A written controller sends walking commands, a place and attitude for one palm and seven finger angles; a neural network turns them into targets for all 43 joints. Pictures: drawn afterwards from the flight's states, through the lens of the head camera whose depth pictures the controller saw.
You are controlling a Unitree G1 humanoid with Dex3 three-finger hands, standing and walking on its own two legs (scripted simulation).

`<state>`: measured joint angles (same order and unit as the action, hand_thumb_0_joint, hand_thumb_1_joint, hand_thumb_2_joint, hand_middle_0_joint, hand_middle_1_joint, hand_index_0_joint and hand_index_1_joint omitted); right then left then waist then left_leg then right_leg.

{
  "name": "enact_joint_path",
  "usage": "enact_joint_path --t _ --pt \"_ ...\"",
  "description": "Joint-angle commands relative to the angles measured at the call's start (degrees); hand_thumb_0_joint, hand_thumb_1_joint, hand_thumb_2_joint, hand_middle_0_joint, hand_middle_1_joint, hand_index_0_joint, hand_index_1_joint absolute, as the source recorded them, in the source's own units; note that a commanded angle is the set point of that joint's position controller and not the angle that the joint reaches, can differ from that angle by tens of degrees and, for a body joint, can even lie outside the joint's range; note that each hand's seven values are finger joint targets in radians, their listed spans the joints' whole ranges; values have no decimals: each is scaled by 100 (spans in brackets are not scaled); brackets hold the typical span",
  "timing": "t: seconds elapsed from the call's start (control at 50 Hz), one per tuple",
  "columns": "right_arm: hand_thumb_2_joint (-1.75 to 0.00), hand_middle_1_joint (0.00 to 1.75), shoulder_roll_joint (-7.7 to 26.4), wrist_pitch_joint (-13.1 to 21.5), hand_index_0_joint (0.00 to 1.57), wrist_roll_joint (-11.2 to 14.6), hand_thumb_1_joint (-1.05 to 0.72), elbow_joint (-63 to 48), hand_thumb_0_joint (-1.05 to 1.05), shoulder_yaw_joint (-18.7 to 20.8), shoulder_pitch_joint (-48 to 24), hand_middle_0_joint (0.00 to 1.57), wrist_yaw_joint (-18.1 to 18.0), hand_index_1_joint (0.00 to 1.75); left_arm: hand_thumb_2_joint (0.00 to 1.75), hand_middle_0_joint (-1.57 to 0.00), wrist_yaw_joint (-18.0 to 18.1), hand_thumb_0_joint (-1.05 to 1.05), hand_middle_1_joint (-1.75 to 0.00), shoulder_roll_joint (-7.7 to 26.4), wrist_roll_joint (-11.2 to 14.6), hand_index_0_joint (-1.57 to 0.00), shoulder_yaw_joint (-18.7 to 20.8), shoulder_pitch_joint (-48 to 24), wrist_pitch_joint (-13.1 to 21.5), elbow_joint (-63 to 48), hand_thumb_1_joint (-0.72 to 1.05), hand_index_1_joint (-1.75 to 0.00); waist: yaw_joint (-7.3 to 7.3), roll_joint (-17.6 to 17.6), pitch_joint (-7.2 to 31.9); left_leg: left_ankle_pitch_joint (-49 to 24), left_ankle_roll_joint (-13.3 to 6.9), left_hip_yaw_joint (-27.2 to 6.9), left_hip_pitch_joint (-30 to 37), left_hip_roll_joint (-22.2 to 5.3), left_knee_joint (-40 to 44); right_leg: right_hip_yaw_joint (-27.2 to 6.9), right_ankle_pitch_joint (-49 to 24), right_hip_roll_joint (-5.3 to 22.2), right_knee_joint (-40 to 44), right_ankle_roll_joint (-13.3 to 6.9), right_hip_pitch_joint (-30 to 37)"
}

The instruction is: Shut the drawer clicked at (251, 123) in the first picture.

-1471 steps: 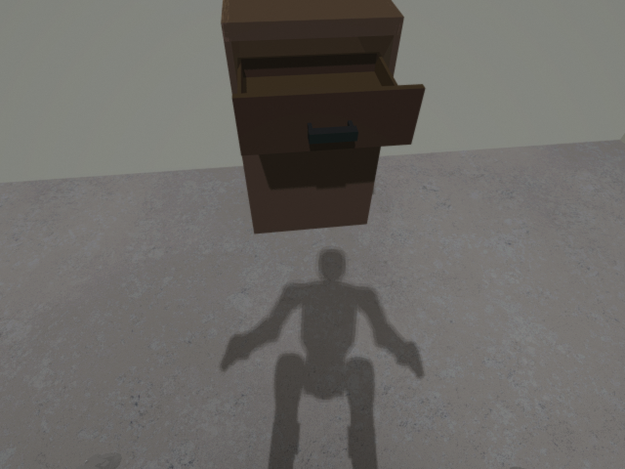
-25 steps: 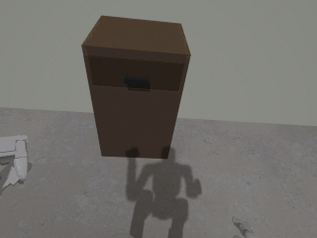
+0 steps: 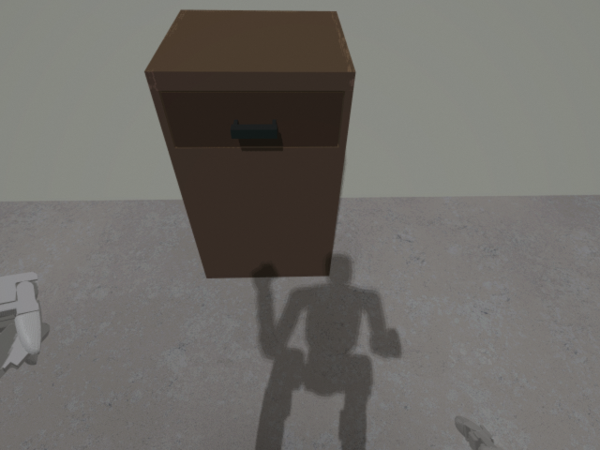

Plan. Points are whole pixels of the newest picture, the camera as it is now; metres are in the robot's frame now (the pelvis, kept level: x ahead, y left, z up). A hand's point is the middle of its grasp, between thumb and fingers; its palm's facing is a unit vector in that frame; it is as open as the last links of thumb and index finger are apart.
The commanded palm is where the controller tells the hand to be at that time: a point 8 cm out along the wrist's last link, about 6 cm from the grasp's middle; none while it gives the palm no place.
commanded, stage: stop stepping back and stand still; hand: left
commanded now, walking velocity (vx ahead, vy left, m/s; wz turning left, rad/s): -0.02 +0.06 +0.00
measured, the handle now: (254, 127) +0.87 +0.17 -0.04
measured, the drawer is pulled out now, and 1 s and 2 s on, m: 0.00 0.00 0.00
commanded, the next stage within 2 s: let the arm hang, fingers relaxed in 0.58 s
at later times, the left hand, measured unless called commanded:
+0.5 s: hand (67, 293) +0.23 +0.25 +0.17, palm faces +0.33 -0.81 -0.49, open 3.2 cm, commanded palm +0.16 +0.29 +0.19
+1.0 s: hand out of the picture +0.07 +0.21 -0.17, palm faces +0.02 -0.97 -0.22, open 3.2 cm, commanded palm none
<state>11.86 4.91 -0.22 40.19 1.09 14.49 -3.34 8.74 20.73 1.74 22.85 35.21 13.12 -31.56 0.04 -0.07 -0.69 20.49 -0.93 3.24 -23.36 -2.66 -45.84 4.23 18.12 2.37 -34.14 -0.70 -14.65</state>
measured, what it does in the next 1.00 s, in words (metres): stands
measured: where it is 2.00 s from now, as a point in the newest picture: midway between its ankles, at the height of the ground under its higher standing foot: outside the picture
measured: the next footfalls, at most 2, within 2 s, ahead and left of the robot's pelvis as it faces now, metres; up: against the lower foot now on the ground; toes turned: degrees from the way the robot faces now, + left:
none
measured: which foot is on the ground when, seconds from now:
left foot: down 0.00-1.00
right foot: down 0.00-1.00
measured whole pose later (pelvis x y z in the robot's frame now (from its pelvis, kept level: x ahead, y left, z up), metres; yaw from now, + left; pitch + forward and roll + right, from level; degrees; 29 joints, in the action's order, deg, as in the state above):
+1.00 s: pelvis +0.02 +0.02 +0.01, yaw +1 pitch +0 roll -1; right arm 12.3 -0.9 -1.2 53.7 0.2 12.0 0.0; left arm 2.4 12.0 -1.3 0.8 15.8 -3.0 51.6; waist 0.7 -1.8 -3.2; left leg 13.8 -1.3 3.4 -16.9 -1.0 -30.9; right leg 3.7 17.4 2.9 -29.4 1.7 -11.6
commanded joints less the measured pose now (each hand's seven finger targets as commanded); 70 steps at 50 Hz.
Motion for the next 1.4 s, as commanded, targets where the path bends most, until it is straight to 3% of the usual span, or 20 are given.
enact_joint_path --t 0.0,0.04,0.06,0.08,0.14,0.18,0.2,0.24,0.32,0.64,0.66,0.68,0.7,0.76,0.78,0.82,0.88,0.98,1.26,1.38 --pt "-90 30 630 617 20 -13 -90 -1146 0 180 -789 20 -167 30 90 -140 113 0 -160 1033 12 -140 509 -465 483 -1565 90 -160 102 287 26 -388 -240 -403 1275 -257 2328 -705 433 609 549 -246 -532" --pt "-90 30 725 668 20 39 -90 -1255 0 206 -728 20 -131 30 90 -140 105 0 -160 1077 5 -140 633 -347 540 -1665 90 -160 -4 973 237 -933 -503 -1483 1214 -1012 2670 -250 128 -31 -128 119 -470" --pt "-90 30 608 694 20 20 -90 -1199 0 164 -728 20 -124 30 90 -140 69 0 -160 1171 -14 -140 775 -231 530 -1545 90 -160 16 1457 254 -411 -499 -1576 962 -1101 3055 -194 427 -71 -357 146 -348" --pt "-90 30 568 699 20 23 -90 -1228 0 136 -720 20 -110 30 90 -140 73 0 -160 1055 -57 -140 700 -322 513 -1540 90 -160 36 1524 16 -286 -521 -1547 535 -1132 3163 -131 460 -99 -380 133 -58" --pt "-90 30 553 685 20 77 -90 -1244 0 149 -643 20 -46 30 90 -140 69 0 -160 976 -44 -140 696 -3 483 -1223 90 -160 19 636 170 -514 -269 -626 443 -589 2305 -373 -436 5 880 72 570" --pt "-90 30 531 609 20 98 -90 -1301 0 198 -649 20 1 30 90 -140 32 0 -160 945 50 -140 643 224 443 -1138 90 -160 97 -429 289 -689 -23 -189 618 -111 1495 -1216 -861 476 1405 -140 390" --pt "-90 30 520 550 20 95 -90 -1292 0 192 -644 20 14 30 90 -140 33 0 -160 934 84 -140 613 221 406 -1117 90 -160 135 -596 303 -777 21 -93 656 -21 1267 -1454 -1096 730 1539 -259 325" --pt "-90 30 507 466 20 79 -90 -1288 0 166 -693 20 15 30 90 -140 56 0 -160 944 88 -140 600 166 367 -1124 90 -160 130 -395 395 -986 25 -73 815 -21 1527 -1313 -1640 794 1425 -293 440" --pt "-90 30 553 392 20 57 -90 -1394 0 137 -765 20 -67 30 90 -140 57 0 -160 988 72 -140 604 168 368 -1337 90 -160 62 476 692 -2608 -111 -318 1531 -383 2125 -455 -2095 157 784 57 541" --pt "-90 30 572 291 20 72 -90 -1493 0 145 -818 20 -108 30 90 -140 61 0 -160 974 130 -140 596 384 309 -1264 90 -160 47 297 637 -1994 -53 -292 1302 -274 2252 -433 -1825 91 1157 79 701" --pt "-90 30 1456 702 20 142 -90 -74 0 451 -1132 20 410 30 90 -140 -701 0 -160 280 -382 -140 -1869 -575 -422 3543 90 -160 314 369 424 -2631 -35 -309 1165 -442 1360 -222 -2098 459 316 -37 -270" --pt "-90 30 1458 213 20 136 -90 -135 0 483 -586 20 467 30 90 -136 -840 0 -156 210 -401 -136 -1564 -749 -996 3615 90 -156 177 356 717 -2683 -58 -371 1109 -461 1450 -400 -1656 508 363 -17 -229" --pt "-90 30 1173 23 20 91 -90 -179 0 373 -498 20 458 30 90 -132 -851 0 -151 72 -410 -132 -1612 -780 -1130 3850 90 -151 113 95 814 -2219 -170 -517 874 -507 1476 -308 -1285 393 317 -11 -147" --pt "-90 30 1026 -197 20 -50 -90 -171 0 211 -509 20 419 30 90 -120 -851 0 -138 205 -418 -120 -1745 -1354 -1186 4862 90 -138 44 -1202 649 -1779 -199 -584 594 -290 1370 -562 -1547 515 558 -145 58" --pt "-90 30 1063 -255 20 -75 -90 -70 0 214 -518 20 400 30 90 -116 -840 0 -134 249 -393 -116 -1770 -1578 -1208 5250 90 -134 63 -1276 539 -1803 -172 -499 667 -208 1353 -594 -1660 633 623 -216 10" --pt "-90 30 974 -362 20 -119 -90 180 0 178 -524 20 373 30 90 -108 -803 0 -125 208 -352 -108 -1872 -1827 -1278 6068 90 -125 64 -809 451 -2087 -150 -495 892 -205 1554 -580 -1668 574 619 -187 32" --pt "-90 30 861 -428 20 -109 -90 638 0 62 -515 20 334 30 90 -96 -765 0 -112 72 -291 -96 -2030 -1918 -1360 7142 90 -112 -18 425 293 -2218 -162 -677 865 -361 2092 -457 -919 335 717 -8 297" --pt "-90 30 645 -482 20 -67 -90 1285 0 40 -235 20 245 30 90 -76 -756 0 -91 -126 -257 -76 -2088 -1755 -1338 8383 90 -91 -16 844 133 -1150 -111 -640 1026 -352 2457 -516 -452 327 1305 -74 366" --pt "-90 30 316 -488 20 -16 -90 2228 0 98 659 20 168 30 90 -20 -700 0 -30 -406 -233 -20 -2197 -1389 -1301 9517 90 -30 33 19 -207 -884 -154 -584 1302 -379 2714 -382 -291 343 1508 -95 132" --pt "-90 30 83 -488 20 -38 -90 2387 0 90 738 20 158 30 90 -20 -665 0 -30 -615 -243 -20 -2181 -1331 -1324 9614 90 -30 26 10 -499 -618 -141 -565 1120 -355 2824 -365 -182 321 1467 -69 18"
